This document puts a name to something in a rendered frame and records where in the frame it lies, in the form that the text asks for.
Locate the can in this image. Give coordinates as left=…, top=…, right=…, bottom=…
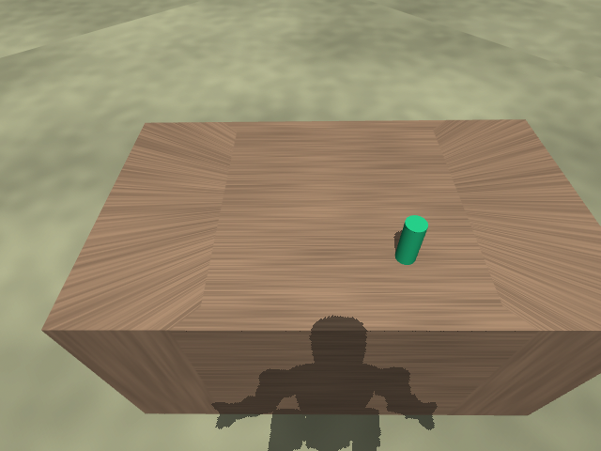
left=395, top=215, right=428, bottom=265

